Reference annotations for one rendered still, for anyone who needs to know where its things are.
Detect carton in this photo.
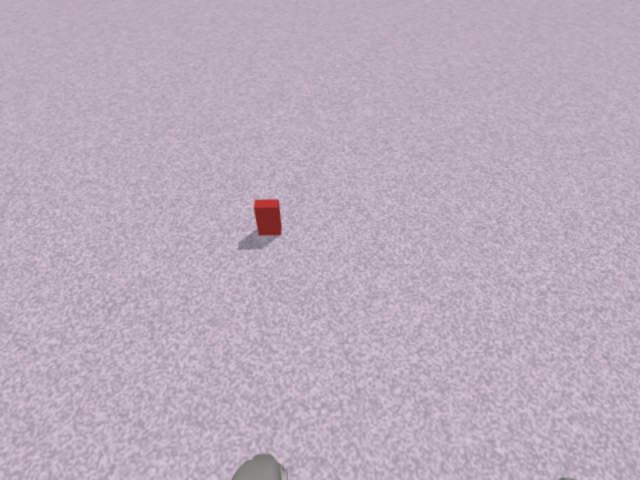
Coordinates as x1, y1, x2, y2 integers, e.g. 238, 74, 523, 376
254, 199, 282, 235

